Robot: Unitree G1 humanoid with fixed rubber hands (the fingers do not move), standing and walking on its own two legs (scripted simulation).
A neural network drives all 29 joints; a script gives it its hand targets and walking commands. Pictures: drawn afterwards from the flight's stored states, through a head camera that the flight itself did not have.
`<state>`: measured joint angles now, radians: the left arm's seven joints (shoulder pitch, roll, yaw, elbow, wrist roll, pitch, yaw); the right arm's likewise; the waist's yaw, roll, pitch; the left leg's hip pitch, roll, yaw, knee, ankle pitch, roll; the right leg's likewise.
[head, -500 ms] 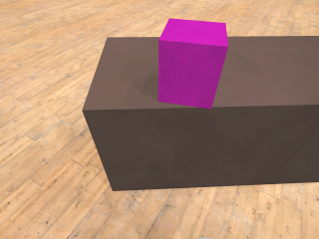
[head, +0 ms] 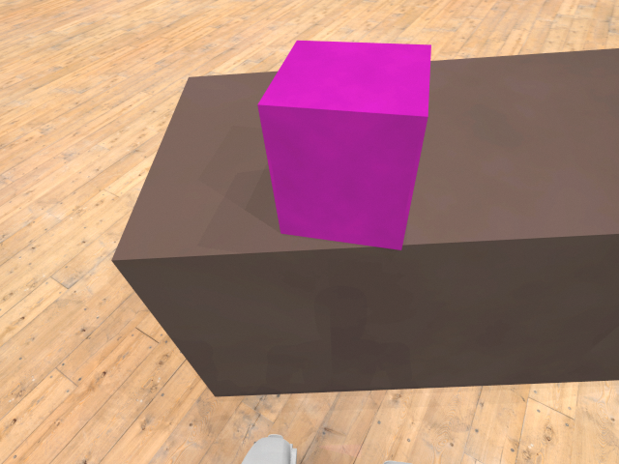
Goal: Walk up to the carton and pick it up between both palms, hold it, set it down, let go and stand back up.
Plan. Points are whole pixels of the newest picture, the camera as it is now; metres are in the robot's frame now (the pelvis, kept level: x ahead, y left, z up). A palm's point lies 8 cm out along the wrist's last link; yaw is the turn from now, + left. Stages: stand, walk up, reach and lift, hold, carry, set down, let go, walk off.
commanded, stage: walk up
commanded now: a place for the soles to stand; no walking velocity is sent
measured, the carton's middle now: (349, 146) +0.58 -0.05 +0.10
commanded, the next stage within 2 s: none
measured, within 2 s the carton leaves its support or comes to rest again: neither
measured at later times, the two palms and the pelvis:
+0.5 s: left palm out of the picture +0.16 +0.38 -0.11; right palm out of the picture +0.12 -0.26 -0.09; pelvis +0.10 +0.04 +0.00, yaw +0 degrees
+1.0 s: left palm (172, 450) +0.20 +0.25 -0.15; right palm (575, 450) +0.18 -0.33 -0.14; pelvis +0.16 -0.03 -0.02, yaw -1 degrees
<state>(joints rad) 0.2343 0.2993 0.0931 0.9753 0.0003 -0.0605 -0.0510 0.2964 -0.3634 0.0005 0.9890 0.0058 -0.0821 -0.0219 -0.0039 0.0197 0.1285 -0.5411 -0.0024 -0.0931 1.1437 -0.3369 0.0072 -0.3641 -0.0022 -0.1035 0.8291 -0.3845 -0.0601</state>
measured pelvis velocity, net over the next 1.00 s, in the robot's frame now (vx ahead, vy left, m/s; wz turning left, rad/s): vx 0.16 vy -0.03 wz -0.02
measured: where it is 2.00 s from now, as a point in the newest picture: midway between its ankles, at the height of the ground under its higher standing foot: outside the picture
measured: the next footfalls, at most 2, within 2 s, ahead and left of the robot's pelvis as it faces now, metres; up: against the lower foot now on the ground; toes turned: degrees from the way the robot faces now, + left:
left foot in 0.20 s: +0.22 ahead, +0.14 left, +0.00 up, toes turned +3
right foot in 0.72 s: +0.18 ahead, -0.14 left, +0.00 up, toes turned -4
